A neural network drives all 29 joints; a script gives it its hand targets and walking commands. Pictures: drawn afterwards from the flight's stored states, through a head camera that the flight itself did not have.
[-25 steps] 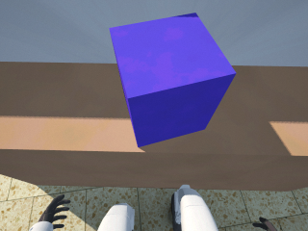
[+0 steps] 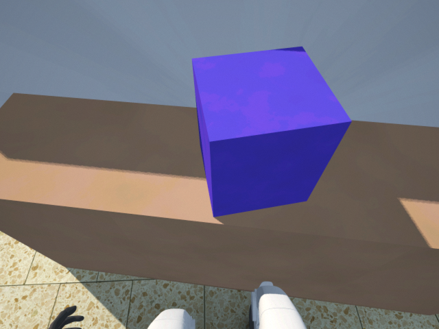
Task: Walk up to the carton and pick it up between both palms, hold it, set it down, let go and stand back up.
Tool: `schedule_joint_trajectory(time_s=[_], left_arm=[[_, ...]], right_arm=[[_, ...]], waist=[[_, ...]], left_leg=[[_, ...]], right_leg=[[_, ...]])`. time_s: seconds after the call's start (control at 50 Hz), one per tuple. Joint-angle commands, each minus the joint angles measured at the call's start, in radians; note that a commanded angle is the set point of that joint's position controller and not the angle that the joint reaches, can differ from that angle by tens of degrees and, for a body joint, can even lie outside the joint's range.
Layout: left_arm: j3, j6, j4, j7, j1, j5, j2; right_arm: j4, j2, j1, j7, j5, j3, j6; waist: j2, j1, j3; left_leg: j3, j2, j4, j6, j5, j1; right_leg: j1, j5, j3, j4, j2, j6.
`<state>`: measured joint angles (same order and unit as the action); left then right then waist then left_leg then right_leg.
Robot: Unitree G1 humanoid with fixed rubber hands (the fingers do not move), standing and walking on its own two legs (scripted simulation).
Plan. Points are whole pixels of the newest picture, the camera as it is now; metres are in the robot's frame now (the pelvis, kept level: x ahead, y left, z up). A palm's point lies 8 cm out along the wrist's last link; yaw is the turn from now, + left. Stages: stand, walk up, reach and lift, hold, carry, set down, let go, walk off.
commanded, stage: walk up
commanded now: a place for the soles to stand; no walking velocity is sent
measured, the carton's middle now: (255, 137) +0.44 -0.07 +0.06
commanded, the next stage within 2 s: reach and lift in 1.74 s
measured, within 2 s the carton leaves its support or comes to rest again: neither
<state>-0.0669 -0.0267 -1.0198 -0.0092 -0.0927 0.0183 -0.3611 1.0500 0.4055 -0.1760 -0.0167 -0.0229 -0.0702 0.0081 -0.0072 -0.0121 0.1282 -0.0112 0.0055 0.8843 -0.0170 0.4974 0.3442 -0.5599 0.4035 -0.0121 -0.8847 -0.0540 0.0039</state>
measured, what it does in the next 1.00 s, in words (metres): stands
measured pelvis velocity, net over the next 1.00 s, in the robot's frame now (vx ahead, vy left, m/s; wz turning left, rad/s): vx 0.03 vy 0.00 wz -0.09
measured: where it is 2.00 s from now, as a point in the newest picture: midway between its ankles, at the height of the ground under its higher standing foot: outside the picture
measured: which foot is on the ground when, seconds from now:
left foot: down 0.00-1.00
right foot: down 0.00-1.00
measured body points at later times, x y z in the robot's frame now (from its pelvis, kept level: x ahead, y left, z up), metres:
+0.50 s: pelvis +0.00 +0.00 +0.02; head +0.04 +0.00 +0.47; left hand +0.12 +0.29 -0.11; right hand +0.10 -0.30 -0.11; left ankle -0.01 +0.14 -0.69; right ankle +0.10 -0.13 -0.69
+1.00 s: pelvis +0.03 +0.00 +0.03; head +0.07 +0.00 +0.48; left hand +0.17 +0.28 -0.10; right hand +0.09 -0.30 -0.10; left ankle -0.01 +0.14 -0.69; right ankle +0.10 -0.13 -0.69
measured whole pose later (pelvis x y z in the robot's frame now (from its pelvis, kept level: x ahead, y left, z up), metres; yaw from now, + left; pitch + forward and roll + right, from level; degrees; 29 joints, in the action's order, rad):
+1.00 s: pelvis +0.03 +0.00 +0.03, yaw -5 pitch -2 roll +1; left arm -0.03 -0.01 -1.04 0.01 -0.04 0.01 -0.34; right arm 1.05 0.34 -0.07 -0.01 -0.01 -0.05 0.01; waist 0.02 -0.02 0.14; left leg 0.08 0.05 0.62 -0.03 0.41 0.17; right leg -0.38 0.20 -0.08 -0.62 0.01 0.02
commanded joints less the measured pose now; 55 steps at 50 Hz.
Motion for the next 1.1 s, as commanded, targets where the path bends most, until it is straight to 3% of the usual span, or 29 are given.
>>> schedule_joint_trajectory(time_s=[0.0,0.02,0.04,0.06,0.08,0.1,0.18,0.2,0.24,0.28,0.36,0.4,0.42,0.52,0.54,0.56,0.58,0.6,0.64,0.66,0.7,0.72,0.76,0.84,0.86,0.92,1.0,1.04,1.08], left_arm=[[-0.052,0.064,0.045,-0.005,-0.049,-0.027,-0.220],[-0.045,0.072,0.053,-0.011,-0.046,-0.026,-0.210],[-0.053,0.071,0.065,-0.015,-0.032,-0.014,-0.252],[-0.044,0.081,0.063,-0.019,0.016,-0.015,-0.244],[-0.036,0.081,0.062,-0.015,0.055,-0.012,-0.276],[-0.040,0.077,0.066,-0.013,0.100,-0.006,-0.300],[-0.027,0.061,0.039,-0.005,0.052,-0.014,-0.240],[-0.031,0.064,0.048,-0.004,0.034,-0.010,-0.242],[-0.029,0.061,0.041,-0.006,0.051,-0.012,-0.259],[-0.028,0.063,0.029,-0.004,0.044,-0.017,-0.240],[-0.023,0.062,0.036,0.004,0.086,-0.009,-0.248],[-0.016,0.060,0.036,0.002,0.068,-0.004,-0.237],[-0.030,0.063,0.044,0.005,0.087,-0.001,-0.250],[-0.020,0.059,0.038,0.007,0.072,-0.010,-0.219],[-0.027,0.056,0.033,0.010,0.064,-0.002,-0.230],[-0.017,0.055,0.034,0.014,0.064,-0.015,-0.212],[-0.016,0.054,0.029,0.014,0.072,-0.003,-0.221],[-0.022,0.053,0.054,0.014,0.071,-0.005,-0.212],[-0.009,0.051,0.047,0.012,0.070,-0.020,-0.208],[-0.008,0.053,0.041,0.013,0.064,-0.016,-0.198],[-0.004,0.057,0.051,0.011,0.076,-0.017,-0.192],[-0.005,0.059,0.055,0.011,0.079,-0.016,-0.217],[-0.015,0.052,0.056,0.003,0.086,-0.017,-0.222],[-0.010,0.045,0.057,0.003,0.077,-0.017,-0.225],[-0.014,0.047,0.047,0.002,0.078,-0.018,-0.230],[-0.009,0.046,0.055,0.003,0.086,-0.009,-0.227],[-0.019,0.048,0.077,0.004,0.092,-0.010,-0.227],[-0.014,0.050,0.075,0.001,0.071,-0.001,-0.245],[-0.014,0.049,0.078,0.002,0.086,-0.009,-0.237]], right_arm=[[-0.112,0.210,0.182,0.033,0.006,-0.033,-0.040],[-0.096,0.197,0.139,0.030,0.015,-0.027,-0.037],[-0.084,0.178,0.087,0.028,0.031,-0.025,-0.031],[-0.069,0.174,0.050,0.029,0.022,-0.013,-0.031],[-0.066,0.180,0.034,0.030,0.018,-0.016,-0.026],[-0.056,0.197,0.022,0.030,0.012,-0.020,-0.019],[-0.033,0.224,0.109,0.023,0.013,-0.027,-0.030],[-0.060,0.224,0.134,0.025,0.011,-0.023,-0.033],[-0.045,0.221,0.082,0.029,0.017,-0.022,-0.031],[-0.024,0.192,0.085,0.031,0.015,-0.014,-0.025],[-0.043,0.184,0.113,0.017,0.006,-0.020,-0.023],[-0.032,0.179,0.119,0.014,0.013,-0.021,-0.020],[-0.028,0.173,0.075,0.013,0.010,-0.021,-0.023],[-0.054,0.198,0.164,0.016,0.007,-0.020,-0.032],[-0.050,0.202,0.155,0.015,0.005,-0.027,-0.039],[-0.051,0.209,0.153,0.014,0.005,-0.024,-0.044],[-0.056,0.196,0.162,0.017,0.006,-0.025,-0.041],[-0.069,0.199,0.136,0.019,0.007,-0.026,-0.044],[-0.052,0.192,0.137,0.023,0.010,-0.020,-0.042],[-0.046,0.190,0.152,0.019,0.006,-0.013,-0.041],[-0.052,0.197,0.121,0.016,0.014,-0.021,-0.039],[-0.051,0.196,0.100,0.019,0.020,-0.029,-0.037],[-0.051,0.201,0.121,0.020,0.021,-0.029,-0.029],[-0.062,0.190,0.111,0.020,0.016,-0.030,-0.022],[-0.061,0.194,0.129,0.020,0.019,-0.033,-0.018],[-0.066,0.198,0.121,0.019,0.016,-0.030,-0.017],[-0.057,0.199,0.116,0.019,0.008,-0.032,-0.016],[-0.085,0.174,0.119,0.018,0.013,-0.032,-0.013],[-0.069,0.175,0.091,0.015,0.022,-0.030,-0.010]], waist=[[-0.002,0.068,-0.148],[-0.038,0.046,-0.204],[0.017,0.021,-0.278],[-0.001,-0.013,-0.267],[0.068,-0.045,-0.240],[0.078,-0.042,-0.196],[-0.026,0.025,-0.130],[0.011,0.037,-0.161],[0.073,0.005,-0.149],[0.033,-0.005,-0.173],[0.092,-0.008,-0.165],[0.049,0.018,-0.127],[0.092,-0.003,-0.154],[0.004,0.039,-0.136],[0.025,0.025,-0.161],[-0.017,0.033,-0.139],[0.056,0.030,-0.175],[0.054,0.028,-0.170],[-0.030,0.019,-0.181],[-0.003,0.016,-0.188],[-0.042,0.008,-0.233],[-0.032,0.001,-0.241],[0.010,0.001,-0.228],[0.015,0.001,-0.212],[-0.024,-0.001,-0.191],[0.065,-0.004,-0.168],[0.033,-0.005,-0.185],[0.091,0.003,-0.244],[0.072,-0.015,-0.239]], left_leg=[[-0.127,0.153,-0.276,0.132,-0.314,0.085],[-0.069,0.114,-0.203,0.093,-0.420,0.040],[-0.027,0.073,-0.161,0.064,-0.322,0.010],[-0.013,0.071,-0.137,0.052,-0.273,0.019],[-0.037,0.061,-0.162,0.061,-0.132,-0.005],[-0.033,0.062,-0.202,0.072,-0.053,-0.023],[-0.151,0.149,-0.370,0.119,-0.029,0.037],[-0.122,0.136,-0.347,0.108,-0.082,0.036],[-0.077,0.110,-0.330,0.090,-0.116,0.021],[-0.061,0.108,-0.341,0.077,-0.116,-0.037],[-0.035,0.080,-0.336,0.082,-0.056,-0.068],[-0.027,0.083,-0.362,0.079,0.004,-0.042],[-0.047,0.082,-0.390,0.087,0.011,-0.028],[-0.078,0.134,-0.459,0.098,-0.078,-0.045],[-0.091,0.160,-0.497,0.101,-0.095,-0.060],[-0.085,0.162,-0.504,0.091,-0.133,-0.048],[-0.066,0.152,-0.491,0.087,-0.126,-0.051],[-0.041,0.144,-0.464,0.080,-0.152,-0.074],[-0.030,0.142,-0.474,0.065,-0.246,-0.087],[-0.028,0.146,-0.461,0.066,-0.292,-0.105],[0.006,0.146,-0.425,0.065,-0.390,-0.159],[0.019,0.132,-0.406,0.056,-0.400,-0.187],[0.016,0.131,-0.392,0.058,-0.297,-0.152],[0.005,0.148,-0.420,0.070,-0.305,-0.183],[0.003,0.140,-0.422,0.068,-0.229,-0.149],[0.024,0.127,-0.400,0.064,-0.237,-0.153],[0.028,0.126,-0.393,0.064,-0.240,-0.168],[0.058,0.106,-0.349,0.060,-0.241,-0.174],[0.045,0.084,-0.351,0.049,-0.192,-0.187]], right_leg=[[0.267,-0.264,0.005,0.165,-0.006,-0.037],[0.336,-0.440,-0.028,0.197,-0.021,-0.058],[0.368,-0.436,-0.133,0.227,-0.059,-0.098],[0.351,-0.402,-0.245,0.272,-0.127,-0.129],[0.261,-0.265,-0.312,0.334,-0.147,-0.145],[0.200,-0.153,-0.343,0.345,-0.156,-0.136],[0.228,-0.124,-0.128,0.268,-0.010,-0.062],[0.268,-0.213,-0.108,0.260,-0.018,-0.069],[0.278,-0.268,-0.159,0.278,-0.041,-0.095],[0.238,-0.238,-0.194,0.325,-0.069,-0.092],[0.196,-0.103,-0.234,0.424,-0.078,-0.078],[0.191,0.008,-0.250,0.464,-0.080,-0.082],[0.228,0.023,-0.244,0.452,-0.077,-0.079],[0.260,-0.169,-0.147,0.392,-0.024,-0.050],[0.285,-0.196,-0.113,0.349,-0.002,-0.050],[0.299,-0.234,-0.132,0.367,-0.008,-0.048],[0.328,-0.222,-0.121,0.369,-0.008,-0.058],[0.316,-0.243,-0.139,0.375,-0.014,-0.060],[0.327,-0.366,-0.115,0.350,-0.025,-0.064],[0.338,-0.393,-0.098,0.352,-0.022,-0.059],[0.347,-0.505,-0.089,0.338,-0.021,-0.062],[0.346,-0.518,-0.133,0.340,-0.035,-0.071],[0.346,-0.444,-0.129,0.335,-0.028,-0.086],[0.307,-0.437,-0.136,0.344,-0.037,-0.074],[0.323,-0.395,-0.149,0.356,-0.025,-0.069],[0.287,-0.427,-0.158,0.357,-0.030,-0.069],[0.313,-0.443,-0.163,0.352,-0.024,-0.077],[0.348,-0.468,-0.209,0.370,-0.055,-0.091],[0.319,-0.392,-0.249,0.396,-0.064,-0.102]])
